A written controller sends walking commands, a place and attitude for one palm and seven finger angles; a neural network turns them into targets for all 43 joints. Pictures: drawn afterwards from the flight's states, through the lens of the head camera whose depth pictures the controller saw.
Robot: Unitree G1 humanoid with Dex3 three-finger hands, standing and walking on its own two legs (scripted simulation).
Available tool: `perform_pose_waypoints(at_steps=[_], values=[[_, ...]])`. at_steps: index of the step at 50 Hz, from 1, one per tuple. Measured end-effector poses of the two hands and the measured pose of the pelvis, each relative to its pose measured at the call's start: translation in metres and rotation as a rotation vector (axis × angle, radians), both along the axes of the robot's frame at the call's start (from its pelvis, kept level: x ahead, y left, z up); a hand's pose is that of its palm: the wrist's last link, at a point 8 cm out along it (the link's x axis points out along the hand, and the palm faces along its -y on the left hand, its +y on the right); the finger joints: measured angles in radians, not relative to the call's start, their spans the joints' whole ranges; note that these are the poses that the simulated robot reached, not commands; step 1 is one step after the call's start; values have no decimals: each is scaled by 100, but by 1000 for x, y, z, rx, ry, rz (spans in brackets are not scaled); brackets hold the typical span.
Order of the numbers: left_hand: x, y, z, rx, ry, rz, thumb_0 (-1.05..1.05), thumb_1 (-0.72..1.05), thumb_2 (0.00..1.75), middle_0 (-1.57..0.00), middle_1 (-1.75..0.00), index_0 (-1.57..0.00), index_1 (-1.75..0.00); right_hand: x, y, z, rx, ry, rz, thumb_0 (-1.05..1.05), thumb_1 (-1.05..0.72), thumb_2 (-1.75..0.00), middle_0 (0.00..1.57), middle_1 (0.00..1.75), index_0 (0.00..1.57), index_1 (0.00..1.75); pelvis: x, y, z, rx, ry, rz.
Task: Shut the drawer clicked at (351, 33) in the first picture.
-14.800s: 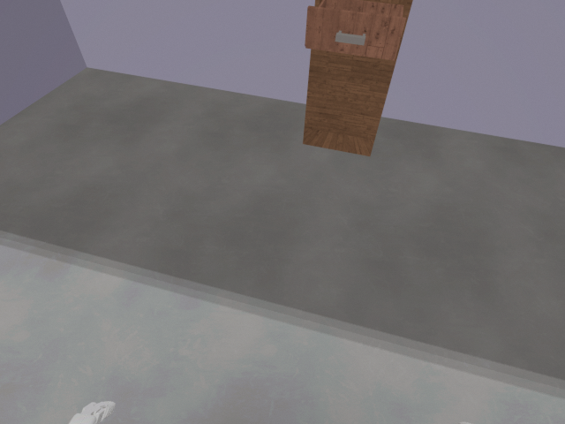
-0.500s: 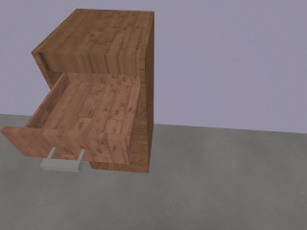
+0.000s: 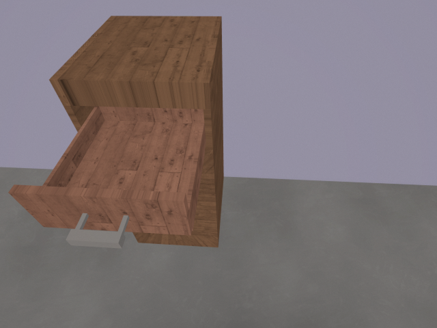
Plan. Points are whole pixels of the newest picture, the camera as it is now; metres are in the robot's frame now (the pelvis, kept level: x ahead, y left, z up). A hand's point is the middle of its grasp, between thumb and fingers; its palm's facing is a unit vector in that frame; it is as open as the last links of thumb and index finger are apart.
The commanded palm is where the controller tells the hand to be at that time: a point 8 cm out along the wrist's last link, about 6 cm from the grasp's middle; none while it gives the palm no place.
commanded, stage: raise the hand and make a fist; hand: left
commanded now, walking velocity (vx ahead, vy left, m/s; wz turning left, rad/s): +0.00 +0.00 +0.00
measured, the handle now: (100, 228) +0.31 +0.27 -0.02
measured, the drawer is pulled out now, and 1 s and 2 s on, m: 0.29 0.27 0.27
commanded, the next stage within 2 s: bring the fist close to the handle in 1.94 s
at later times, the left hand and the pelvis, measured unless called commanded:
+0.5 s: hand out of the picture +0.11 +0.16 -0.02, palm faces +0.03 -1.00 -0.07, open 5.9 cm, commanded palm +0.09 +0.23 -0.02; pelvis -0.02 -0.01 -0.07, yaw +3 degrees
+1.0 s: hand (89, 321) +0.14 +0.21 +0.02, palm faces +0.02 -0.99 -0.11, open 3.4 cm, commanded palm +0.10 +0.26 +0.03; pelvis -0.03 -0.01 -0.05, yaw +2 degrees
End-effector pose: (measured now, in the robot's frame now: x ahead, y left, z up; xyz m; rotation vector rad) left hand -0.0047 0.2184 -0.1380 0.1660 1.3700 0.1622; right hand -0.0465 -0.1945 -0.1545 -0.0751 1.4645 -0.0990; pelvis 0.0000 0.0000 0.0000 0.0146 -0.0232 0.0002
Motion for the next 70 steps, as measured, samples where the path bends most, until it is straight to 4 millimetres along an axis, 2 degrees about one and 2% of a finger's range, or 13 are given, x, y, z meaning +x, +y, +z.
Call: perform_pose_waypoints(at_steps=[4,8,11,13,19,24,29,35,40,45,54,63,70], values=[[-2,-2,1,-5,-9,47,2,94,90,-20,-30,-20,-30,10,-6,2,-19,-30,-6,0,-91,-90,20,30,20,30,1,0,-1,-4,5,-6],[68,22,59,86,-458,88,5,98,90,-22,-32,-22,-32,63,-29,15,-101,-340,6,1,-91,-90,21,30,20,30,1,2,-3,2,16,4],[128,23,113,83,-807,50,4,96,90,-25,-35,-25,-35,118,-48,30,-146,-576,37,1,-92,-90,21,30,20,30,-3,4,-6,-2,33,29],[154,18,136,52,-981,14,3,95,90,-28,-38,-26,-38,156,-58,46,-169,-736,57,2,-92,-90,20,30,20,30,-6,4,-11,-1,59,29],[117,-6,113,-156,-1157,-33,1,93,90,-37,-49,-32,-47,240,-67,103,-214,-1073,190,1,-91,-90,20,30,20,30,-14,-6,-36,4,142,16],[90,-7,116,-114,-1296,-171,1,91,90,-48,-59,-44,-58,278,-51,103,-194,-1167,323,1,-91,-90,20,30,20,30,-22,-12,-62,-14,189,43],[98,14,128,-42,-1387,-190,1,90,90,-58,-70,-56,-70,276,-22,66,-87,-1109,307,1,-91,-90,20,30,20,30,-32,-17,-78,-35,200,61],[128,14,141,-133,-1306,-254,1,90,90,-69,-83,-69,-83,223,-4,28,4,-925,207,1,-91,-90,21,30,20,30,-32,-17,-70,-43,192,62],[138,19,147,-154,-1239,-241,1,90,90,-79,-94,-79,-94,178,-19,19,-36,-807,113,1,-90,-90,21,30,21,30,-29,-15,-59,-33,183,47],[130,37,156,-77,-1239,-195,1,90,90,-89,-104,-89,-105,159,-46,25,-121,-771,75,2,-90,-90,21,30,20,30,-27,-11,-53,-29,178,38],[121,45,168,-84,-1290,-217,2,90,90,-107,-124,-107,-124,190,-56,56,-193,-904,124,2,-91,-90,20,30,20,30,-23,-1,-48,-44,157,48],[131,55,192,-61,-1330,-214,2,90,90,-125,-143,-125,-144,235,-13,82,-104,-1055,168,1,-91,-90,20,30,20,30,-13,8,-39,-52,113,49],[128,59,208,-62,-1318,-219,1,90,90,-135,-155,-135,-155,247,16,89,-33,-1078,208,1,-90,-90,21,30,20,30,-7,15,-32,-52,91,49]])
